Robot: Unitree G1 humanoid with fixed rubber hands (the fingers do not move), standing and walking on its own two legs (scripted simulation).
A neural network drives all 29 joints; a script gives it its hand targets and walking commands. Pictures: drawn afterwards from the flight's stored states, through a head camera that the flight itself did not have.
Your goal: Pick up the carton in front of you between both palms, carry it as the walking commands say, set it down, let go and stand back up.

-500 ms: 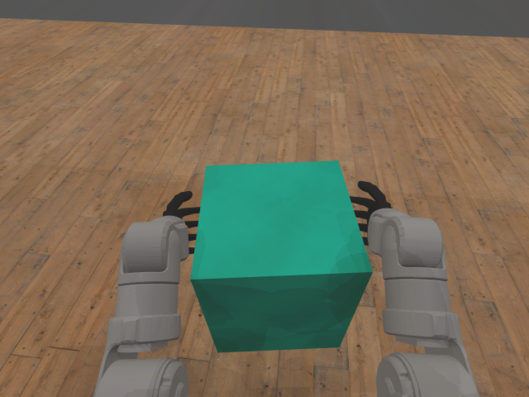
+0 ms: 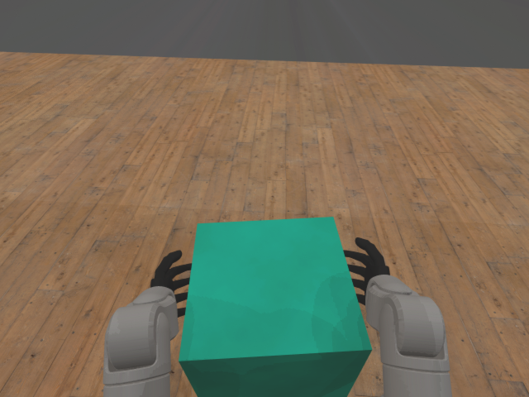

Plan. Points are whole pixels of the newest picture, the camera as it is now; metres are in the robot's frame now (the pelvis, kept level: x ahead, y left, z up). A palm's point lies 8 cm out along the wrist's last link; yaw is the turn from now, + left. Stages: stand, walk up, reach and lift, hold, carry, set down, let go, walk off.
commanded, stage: carry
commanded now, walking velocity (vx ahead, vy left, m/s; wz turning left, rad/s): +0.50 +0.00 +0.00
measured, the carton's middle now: (270, 320) +0.27 +0.00 +0.01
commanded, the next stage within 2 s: none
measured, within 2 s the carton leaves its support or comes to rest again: neither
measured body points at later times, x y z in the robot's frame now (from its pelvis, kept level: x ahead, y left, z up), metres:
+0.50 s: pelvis +0.30 -0.03 +0.01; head +0.31 -0.03 +0.46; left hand +0.56 +0.14 +0.07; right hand +0.60 -0.16 +0.08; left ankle +0.35 +0.10 -0.71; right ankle +0.27 -0.14 -0.74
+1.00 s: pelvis +0.65 -0.02 -0.01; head +0.63 -0.02 +0.44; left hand +0.92 +0.14 +0.07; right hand +0.93 -0.16 +0.08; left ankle +0.47 +0.10 -0.74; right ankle +0.79 -0.11 -0.73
